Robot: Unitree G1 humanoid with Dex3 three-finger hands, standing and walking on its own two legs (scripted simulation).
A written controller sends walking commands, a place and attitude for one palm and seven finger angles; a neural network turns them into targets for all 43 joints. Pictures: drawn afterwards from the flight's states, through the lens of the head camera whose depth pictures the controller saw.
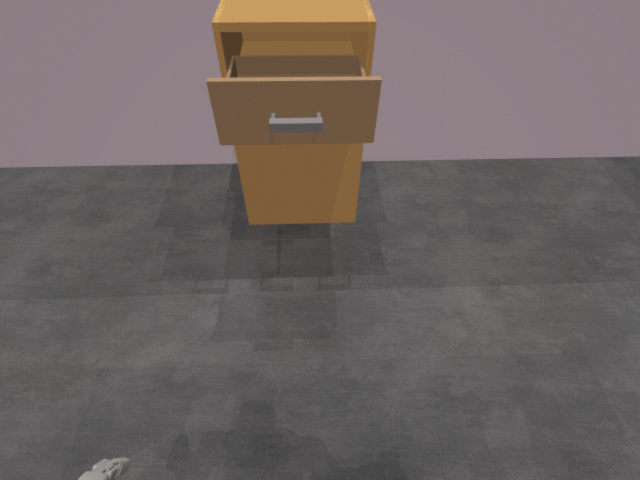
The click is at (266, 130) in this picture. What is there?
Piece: drawer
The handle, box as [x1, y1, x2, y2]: [269, 112, 322, 132]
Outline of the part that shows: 320,112 317,112 316,118 276,118 275,114 272,113 271,117 269,118 270,132 322,131 322,120 320,117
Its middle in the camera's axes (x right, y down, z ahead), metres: -0.07 -0.30 +0.98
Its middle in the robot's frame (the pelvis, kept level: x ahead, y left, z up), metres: +0.93 +0.11 -0.05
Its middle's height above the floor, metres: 0.71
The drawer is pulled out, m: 0.30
